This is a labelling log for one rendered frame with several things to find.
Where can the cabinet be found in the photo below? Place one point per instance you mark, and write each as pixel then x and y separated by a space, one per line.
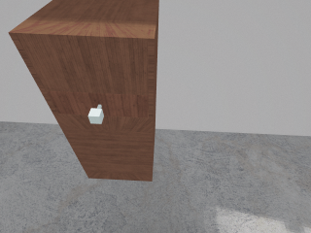
pixel 98 46

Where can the handle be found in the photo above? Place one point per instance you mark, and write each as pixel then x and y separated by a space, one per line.
pixel 96 115

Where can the drawer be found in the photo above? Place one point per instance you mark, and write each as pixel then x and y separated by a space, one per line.
pixel 112 104

